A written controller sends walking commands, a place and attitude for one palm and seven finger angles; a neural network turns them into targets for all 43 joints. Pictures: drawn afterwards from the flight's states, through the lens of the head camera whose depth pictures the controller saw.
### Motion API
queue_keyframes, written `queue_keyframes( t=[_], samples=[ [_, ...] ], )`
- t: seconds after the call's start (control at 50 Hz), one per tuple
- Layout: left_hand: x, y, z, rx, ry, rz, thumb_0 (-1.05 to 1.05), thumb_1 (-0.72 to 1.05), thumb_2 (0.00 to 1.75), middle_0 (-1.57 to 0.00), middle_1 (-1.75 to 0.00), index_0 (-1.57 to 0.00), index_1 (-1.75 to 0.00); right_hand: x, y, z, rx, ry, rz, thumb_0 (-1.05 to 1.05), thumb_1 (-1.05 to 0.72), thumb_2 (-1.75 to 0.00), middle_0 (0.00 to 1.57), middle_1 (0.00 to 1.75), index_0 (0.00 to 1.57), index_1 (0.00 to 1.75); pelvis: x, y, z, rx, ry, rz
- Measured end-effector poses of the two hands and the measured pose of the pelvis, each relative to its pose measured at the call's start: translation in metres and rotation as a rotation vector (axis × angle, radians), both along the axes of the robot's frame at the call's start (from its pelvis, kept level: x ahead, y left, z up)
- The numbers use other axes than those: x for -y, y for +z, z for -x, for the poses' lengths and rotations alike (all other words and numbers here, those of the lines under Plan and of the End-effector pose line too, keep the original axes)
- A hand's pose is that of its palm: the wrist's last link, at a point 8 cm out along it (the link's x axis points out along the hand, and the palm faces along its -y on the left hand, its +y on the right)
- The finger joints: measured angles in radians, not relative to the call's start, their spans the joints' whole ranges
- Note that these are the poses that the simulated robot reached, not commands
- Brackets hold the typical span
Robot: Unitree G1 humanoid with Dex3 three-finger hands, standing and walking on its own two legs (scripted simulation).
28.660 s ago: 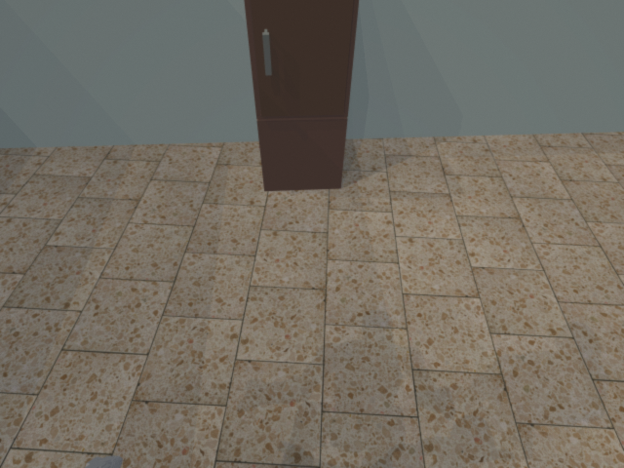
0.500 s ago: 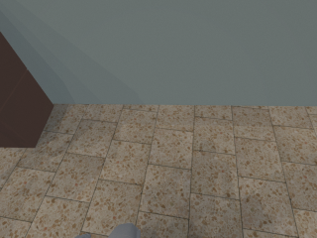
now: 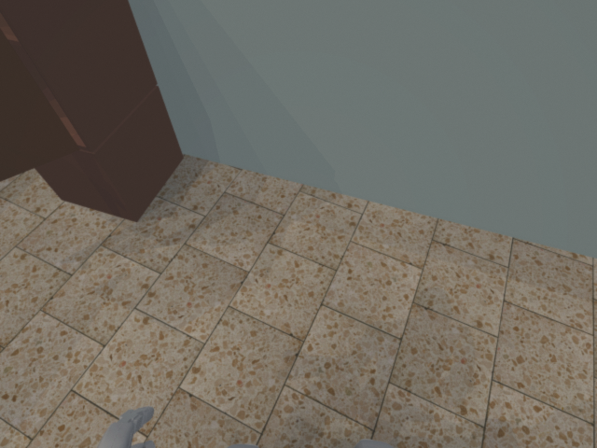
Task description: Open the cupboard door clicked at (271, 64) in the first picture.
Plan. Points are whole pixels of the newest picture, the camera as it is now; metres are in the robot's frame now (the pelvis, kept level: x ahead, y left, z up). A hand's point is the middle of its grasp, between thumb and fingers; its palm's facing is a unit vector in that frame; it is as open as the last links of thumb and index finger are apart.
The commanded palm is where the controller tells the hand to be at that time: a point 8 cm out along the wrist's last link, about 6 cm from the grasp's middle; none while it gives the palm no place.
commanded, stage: turn to face it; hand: left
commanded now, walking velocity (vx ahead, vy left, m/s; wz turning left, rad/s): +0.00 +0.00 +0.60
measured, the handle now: out of the picture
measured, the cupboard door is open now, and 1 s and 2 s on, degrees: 54 54 54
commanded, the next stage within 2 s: take the last steps up to it in 0.94 s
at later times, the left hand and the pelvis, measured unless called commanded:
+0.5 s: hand out of the picture -0.03 +0.21 -0.19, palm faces +0.36 -0.90 -0.25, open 7.4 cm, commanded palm none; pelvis +0.00 +0.00 -0.02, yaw +20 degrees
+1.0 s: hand out of the picture -0.01 +0.14 -0.15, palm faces +0.52 -0.82 -0.25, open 7.4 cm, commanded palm none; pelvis +0.03 -0.05 +0.00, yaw +33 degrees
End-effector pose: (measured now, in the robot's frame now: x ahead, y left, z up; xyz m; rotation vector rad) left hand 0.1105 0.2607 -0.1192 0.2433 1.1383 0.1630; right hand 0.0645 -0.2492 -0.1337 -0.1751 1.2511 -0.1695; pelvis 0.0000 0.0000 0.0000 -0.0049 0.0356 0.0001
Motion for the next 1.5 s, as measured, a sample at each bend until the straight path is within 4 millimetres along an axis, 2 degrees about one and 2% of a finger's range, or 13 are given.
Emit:
queue_keyframes(
  t=[0.1,0.26,0.34,0.5,0.58,0.7,0.9,1.0,1.1,1.26,1.32,1.38,1.5],
  samples=[
    [0.025,0.004,0.011,0.049,0.038,-0.021,0.01,0.91,0.90,-0.20,-0.30,-0.20,-0.30,0.024,-0.018,-0.004,-0.037,0.028,-0.021,0.00,-0.90,-0.90,0.21,0.30,0.20,0.30,0.021,-0.007,0.002,0.009,0.073,-0.014],
    [0.050,0.003,0.068,-0.032,0.169,0.031,0.01,0.90,0.90,-0.20,-0.30,-0.20,-0.30,0.032,-0.004,-0.039,-0.044,0.131,-0.015,0.00,-0.91,-0.90,0.20,0.30,0.20,0.30,0.031,0.004,-0.002,0.027,0.191,-0.045],
    [0.042,-0.005,0.100,-0.060,0.263,0.045,0.01,0.91,0.90,-0.20,-0.30,-0.20,-0.30,0.017,0.001,-0.069,-0.030,0.226,0.001,0.00,-0.91,-0.90,0.20,0.30,0.20,0.30,0.027,0.003,-0.003,0.025,0.254,-0.044],
    [0.005,-0.037,0.167,-0.164,0.426,0.057,0.01,0.91,0.90,-0.20,-0.30,-0.20,-0.30,-0.038,0.007,-0.133,0.117,0.414,0.038,0.00,-0.91,-0.90,0.20,0.30,0.20,0.30,0.005,-0.016,0.000,0.015,0.355,-0.026],
    [-0.005,-0.027,0.170,-0.157,0.469,0.045,0.01,0.91,0.90,-0.20,-0.30,-0.20,-0.30,-0.052,0.015,-0.136,0.123,0.460,0.045,0.00,-0.91,-0.90,0.20,0.30,0.20,0.30,0.003,-0.007,0.000,0.013,0.390,-0.011],
    [-0.003,-0.010,0.155,-0.083,0.490,0.030,0.01,0.91,0.90,-0.20,-0.30,-0.20,-0.30,-0.056,0.013,-0.128,0.075,0.495,0.012,0.00,-0.91,-0.90,0.20,0.30,0.20,0.30,0.009,0.002,-0.004,0.011,0.433,-0.002],
    [0.048,-0.003,0.133,-0.009,0.524,0.001,0.01,0.91,0.90,-0.20,-0.30,-0.20,-0.30,-0.022,-0.021,-0.130,-0.031,0.503,-0.042,0.00,-0.90,-0.90,0.21,0.30,0.20,0.30,0.045,-0.008,-0.022,0.014,0.524,-0.025],
    [0.082,0.000,0.149,-0.054,0.582,0.046,0.01,0.90,0.90,-0.20,-0.30,-0.20,-0.30,-0.014,-0.014,-0.141,-0.062,0.525,-0.027,0.00,-0.91,-0.90,0.20,0.30,0.20,0.30,0.051,0.002,-0.028,0.024,0.568,-0.043],
    [0.096,-0.003,0.178,-0.098,0.659,0.067,0.01,0.93,0.90,-0.20,-0.30,-0.20,-0.30,-0.022,-0.006,-0.153,-0.070,0.579,-0.008,0.00,-0.91,-0.90,0.20,0.30,0.20,0.30,0.051,0.006,-0.031,0.022,0.609,-0.049],
    [0.111,-0.020,0.246,-0.189,0.798,0.152,0.01,0.91,0.90,-0.20,-0.30,-0.20,-0.30,-0.085,0.007,-0.180,-0.002,0.731,-0.003,0.00,-0.91,-0.90,0.20,0.30,0.20,0.30,0.026,0.003,-0.025,0.024,0.672,-0.036],
    [0.108,-0.033,0.273,-0.249,0.839,0.194,0.01,0.91,0.90,-0.20,-0.30,-0.20,-0.30,-0.116,0.007,-0.189,0.076,0.772,-0.009,0.00,-0.91,-0.90,0.20,0.30,0.20,0.30,0.007,-0.007,-0.022,0.025,0.688,-0.021],
    [0.094,-0.036,0.279,-0.296,0.839,0.210,0.01,0.91,0.90,-0.20,-0.30,-0.20,-0.30,-0.132,0.010,-0.183,0.106,0.776,-0.008,0.00,-0.91,-0.90,0.20,0.30,0.20,0.30,-0.008,-0.007,-0.021,0.029,0.687,-0.024],
    [0.042,-0.022,0.237,-0.195,0.804,0.181,0.01,0.91,0.90,-0.20,-0.30,-0.20,-0.30,-0.131,0.011,-0.147,-0.009,0.728,0.015,0.00,-0.92,-0.90,0.20,0.30,0.20,0.30,-0.035,0.007,-0.034,0.029,0.697,-0.016]
  ],
)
